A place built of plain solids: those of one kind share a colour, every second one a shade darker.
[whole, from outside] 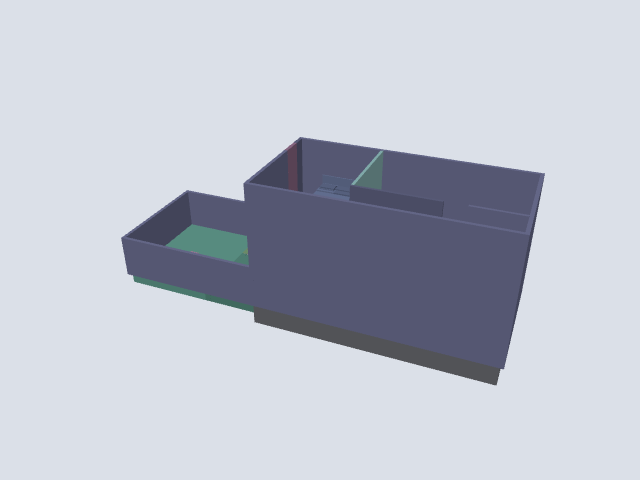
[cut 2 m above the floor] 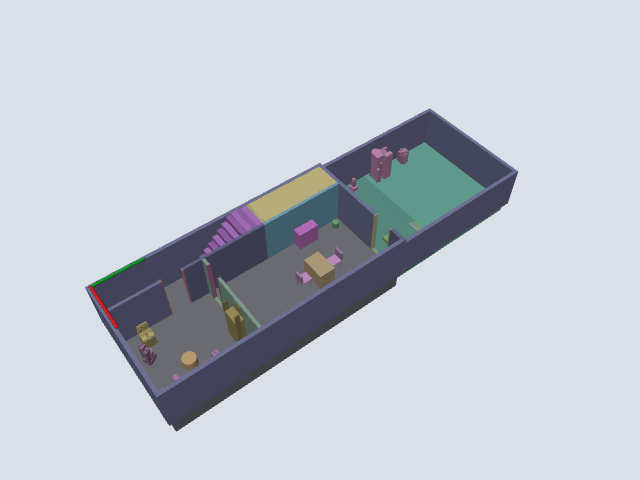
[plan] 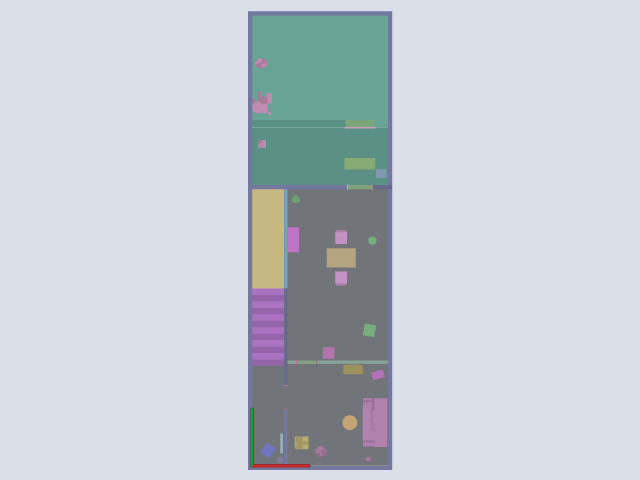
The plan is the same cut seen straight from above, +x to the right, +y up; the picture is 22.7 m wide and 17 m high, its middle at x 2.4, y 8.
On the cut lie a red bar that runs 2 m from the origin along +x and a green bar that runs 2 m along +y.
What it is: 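A terraced town house, two up and two down, 4.8 m between the party walls, 9.8 m deep; a hall 1.13 m wide; a stair of 13 risers of 218 mm on goings of 228 mm, 1.13 m wide, straight between the party wall and the hall's partition, arriving straight on the upper floor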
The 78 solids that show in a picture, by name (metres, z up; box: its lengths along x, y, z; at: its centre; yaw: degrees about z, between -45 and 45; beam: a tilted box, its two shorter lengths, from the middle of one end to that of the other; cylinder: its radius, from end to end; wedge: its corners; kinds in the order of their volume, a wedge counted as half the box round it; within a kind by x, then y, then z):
{
 "wall_1": {"box": [0.15, 10.1, 5.49], "at": [-0.07, 4.9, 2.69]},
 "wall_2": {"box": [0.15, 6.3, 1.85], "at": [-0.07, 12.95, 0.88]},
 "wall_3": {"box": [0.12, 2.0, 5.49], "at": [1.19, 1.0, 2.69]},
 "wall_4": {"box": [0.12, 3.42, 5.49], "at": [1.19, 4.57, 2.69]},
 "wall_5": {"box": [3.51, 0.15, 5.49], "at": [1.6, 9.87, 2.69]},
 "wall_6": {"box": [5.11, 0.15, 5.49], "at": [2.4, -0.07, 2.69]},
 "wall_7": {"box": [5.11, 0.15, 1.85], "at": [2.4, 16.02, 0.88]},
 "wall_8": {"box": [0.69, 0.15, 5.49], "at": [4.61, 9.87, 2.69]},
 "wall_9": {"box": [0.15, 10.1, 5.49], "at": [4.88, 4.9, 2.69]},
 "wall_10": {"box": [0.15, 6.3, 1.85], "at": [4.88, 12.95, 0.88]},
 "ground_1": {"box": [3.31, 0.25, 0.5], "at": [1.66, 12.12, -0.25]},
 "ground_2": {"box": [4.81, 2.06, 0.5], "at": [2.4, 10.97, -0.25]},
 "ground_3": {"box": [4.81, 3.7, 0.5], "at": [2.4, 14.1, -0.25]},
 "ground_4": {"box": [0.5, 0.25, 0.5], "at": [4.56, 12.12, -0.25]},
 "under_landing_1": {"box": [1.13, 3.52, 2.82], "at": [0.56, 8.04, 1.36]},
 "tread_1": {"box": [1.13, 0.23, 0.27], "at": [0.56, 3.66, 0.08]},
 "tread_2": {"box": [1.13, 0.23, 0.49], "at": [0.56, 3.89, 0.19]},
 "tread_3": {"box": [1.13, 0.23, 0.71], "at": [0.56, 4.11, 0.3]},
 "tread_4": {"box": [1.13, 0.23, 0.92], "at": [0.56, 4.34, 0.41]},
 "tread_5": {"box": [1.13, 0.23, 1.14], "at": [0.56, 4.57, 0.52]},
 "tread_6": {"box": [1.13, 0.23, 1.36], "at": [0.56, 4.8, 0.63]},
 "tread_7": {"box": [1.13, 0.23, 1.58], "at": [0.56, 5.03, 0.74]},
 "tread_8": {"box": [1.13, 0.23, 1.8], "at": [0.56, 5.25, 0.85]},
 "tread_9": {"box": [1.13, 0.23, 2.02], "at": [0.56, 5.48, 0.96]},
 "tread_10": {"box": [1.13, 0.23, 2.23], "at": [0.56, 5.71, 1.07]},
 "tread_11": {"box": [1.13, 0.23, 2.45], "at": [0.56, 5.94, 1.18]},
 "tread_12": {"box": [1.13, 0.23, 2.67], "at": [0.56, 6.16, 1.29]},
 "bedstead_upper_1": {"box": [1.0, 1.6, 0.69], "at": [4.21, 8.04, 3.13]},
 "bedstead_upper_2": {"box": [0.65, 0.78, 0.75], "at": [4.39, 7.65, 3.16]},
 "bedstead_upper_3": {"box": [0.65, 0.78, 0.75], "at": [4.39, 8.43, 3.16]},
 "bedstead_upper_4": {"box": [0.38, 0.65, 0.85], "at": [4.4, 8.41, 3.21]},
 "bedstead_upper_5": {"box": [0.35, 0.7, 0.8], "at": [4.51, 7.74, 3.19]},
 "bedstead_upper_6": {"box": [0.05, 1.55, 1.16], "at": [4.74, 8.04, 3.37]},
 "slotfit_sofa_1": {"box": [0.32, 0.23, 0.8], "at": [4.08, 2.28, 0.35]},
 "slotfit_sofa_2": {"box": [0.62, 1.27, 0.49], "at": [4.23, 1.53, 0.19]},
 "slotfit_sofa_3": {"box": [0.3, 0.85, 0.59], "at": [4.36, 1.69, 0.24]},
 "slotfit_sofa_4": {"box": [0.45, 1.73, 0.94], "at": [4.56, 1.53, 0.42]},
 "partition_low_beyond_1": {"box": [0.12, 3.52, 2.79], "at": [1.19, 8.04, 1.34]},
 "bedroom_front_wall_1": {"box": [3.62, 0.12, 2.7], "at": [3.0, 6.22, 4.09]},
 "kitchen_wall_1": {"box": [0.3, 0.12, 2.79], "at": [1.4, 3.67, 1.34]},
 "kitchen_wall_2": {"box": [2.5, 0.12, 2.79], "at": [3.56, 3.67, 1.34]},
 "kitchen_table_1": {"box": [1.03, 0.69, 0.79], "at": [3.15, 7.37, 0.34]},
 "own_plant_yard_1": {"cylinder": 0.21, "from": [0.2, 12.7, -0.05], "to": [0.2, 12.7, 1.33]},
 "own_plant_yard_2": {"cylinder": 0.15, "from": [0.4, 12.95, -0.05], "to": [0.4, 12.95, 1.33]},
 "own_plant_yard_3": {"box": [0.25, 0.35, 1.38], "at": [0.43, 12.66, 0.64]},
 "own_plant_yard_4": {"box": [0.2, 0.38, 1.38], "at": [0.6, 13.02, 0.64]},
 "own_plant_yard_5": {"box": [0.1, 0.1, 0.82], "at": [0.63, 12.48, 0.36]},
 "own_plant_yard_6": {"box": [0.1, 0.07, 1.12], "at": [0.65, 12.6, 0.51]},
 "tread_head_1": {"box": [1.13, 0.12, 2.82], "at": [0.56, 6.34, 1.36]},
 "back_wall_over_door_1": {"box": [0.93, 0.15, 2.74], "at": [3.81, 9.87, 4.07]},
 "slotfit_storage_1": {"box": [0.025, 0.18, 1.99], "at": [3.22, 3.33, 0.94]},
 "slotfit_storage_2": {"box": [0.68, 0.34, 1.51], "at": [3.57, 3.41, 0.7]},
 "slotfit_storage_3": {"box": [0.04, 0.18, 1.99], "at": [3.93, 3.33, 0.94]},
 "slotfit_kitchen_wall_table_1": {"box": [0.4, 0.89, 0.9], "at": [1.46, 8.01, 0.4]},
 "slotfit_low_table_1": {"cylinder": 0.26, "from": [3.46, 1.53, -0.05], "to": [3.46, 1.53, 0.44]},
 "yard_feature_fill_1": {"box": [1.0, 0.25, 0.4], "at": [3.81, 12.12, -0.2]},
 "own_basket_passage_1": {"box": [0.42, 0.41, 0.53], "at": [2.71, 4.0, 0.21]},
 "yard_step_1": {"box": [1.09, 0.41, 0.2], "at": [3.81, 10.7, 0.05]},
 "slotfit_chair_1": {"box": [0.37, 0.42, 0.51], "at": [1.82, 0.83, 0.2]},
 "clutter_kitchen_1": {"box": [0.41, 0.42, 0.31], "at": [4.15, 4.8, 0.11], "yaw": -10.8},
 "clutter_kitchen_2": {"cylinder": 0.15, "from": [4.26, 7.98, -0.05], "to": [4.26, 7.98, 0.27]},
 "own_bin_1": {"box": [0.38, 0.31, 0.63], "at": [4.57, 10.35, 0.27]},
 "clutter_hall_1": {"box": [0.39, 0.44, 0.43], "at": [0.56, 0.55, 0.16], "yaw": -36.2},
 "clutter_front_1": {"box": [0.34, 0.35, 0.25], "at": [2.43, 0.52, 0.08], "yaw": 37.0},
 "clutter_front_2": {"box": [0.12, 0.23, 0.84], "at": [2.55, 0.47, 0.37], "yaw": 37.0},
 "radiator_1": {"box": [0.1, 0.7, 0.6], "at": [1.04, 0.8, 0.42]},
 "side_chair_1": {"box": [0.38, 0.08, 0.38], "at": [3.15, 6.43, 0.65]},
 "side_chair_2": {"box": [0.42, 0.42, 0.04], "at": [3.15, 6.67, 0.43]},
 "side_chair_3": {"box": [0.42, 0.42, 0.04], "at": [3.15, 8.07, 0.43]},
 "side_chair_4": {"box": [0.38, 0.08, 0.38], "at": [3.15, 8.31, 0.65]},
 "box_cardboard_1": {"box": [0.44, 0.28, 0.29], "at": [4.46, 3.22, 0.1], "yaw": 16.0},
 "doorframe_front_room_1": {"box": [0.16, 0.041, 2.15], "at": [1.19, 2.02, 1.02]},
 "doorframe_front_room_2": {"box": [0.16, 0.041, 2.15], "at": [1.19, 2.84, 1.02]},
 "own_bin_waste_kitchen_1": {"cylinder": 0.14, "from": [1.55, 9.44, -0.05], "to": [1.55, 9.44, 0.29]},
 "threshold_1": {"box": [0.76, 0.13, 0.07], "at": [1.93, 3.67, -0.01]},
 "threshold_2": {"box": [0.91, 0.16, 0.08], "at": [3.81, 9.87, -0.01]},
 "doorframe_back_1": {"box": [0.041, 0.19, 2.15], "at": [3.38, 9.87, 1.02]},
 "doorframe_kitchen_1": {"box": [0.04, 0.16, 2.15], "at": [1.57, 3.67, 1.02]}
}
